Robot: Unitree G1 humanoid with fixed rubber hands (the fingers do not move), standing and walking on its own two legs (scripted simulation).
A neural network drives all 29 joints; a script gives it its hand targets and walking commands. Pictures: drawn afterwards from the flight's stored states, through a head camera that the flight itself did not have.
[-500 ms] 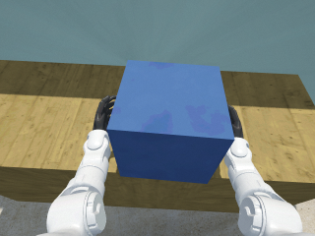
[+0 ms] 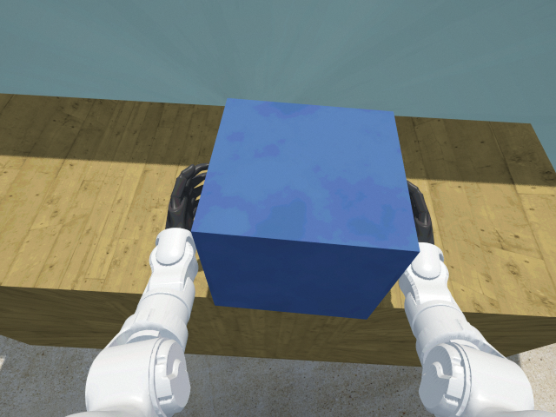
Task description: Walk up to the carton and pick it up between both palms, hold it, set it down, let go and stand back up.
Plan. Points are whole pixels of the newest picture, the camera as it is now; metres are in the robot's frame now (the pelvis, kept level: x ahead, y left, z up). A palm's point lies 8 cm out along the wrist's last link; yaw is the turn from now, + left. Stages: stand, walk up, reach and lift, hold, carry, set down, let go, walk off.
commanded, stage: set down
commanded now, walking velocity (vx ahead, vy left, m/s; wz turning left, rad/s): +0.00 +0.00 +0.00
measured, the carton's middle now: (299, 213) +0.42 -0.03 -0.02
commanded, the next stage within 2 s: none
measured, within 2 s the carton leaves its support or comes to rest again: rests again in 0.16 s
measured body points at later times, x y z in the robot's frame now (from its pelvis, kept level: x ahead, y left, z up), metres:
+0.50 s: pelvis -0.01 +0.02 -0.02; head +0.14 +0.03 +0.41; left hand +0.42 +0.20 -0.04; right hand +0.38 -0.20 -0.06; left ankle -0.03 +0.14 -0.74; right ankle -0.02 -0.10 -0.74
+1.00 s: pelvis -0.05 +0.02 -0.02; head +0.08 +0.01 +0.41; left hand +0.36 +0.20 -0.04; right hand +0.30 -0.24 -0.05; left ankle -0.03 +0.14 -0.74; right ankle -0.02 -0.10 -0.74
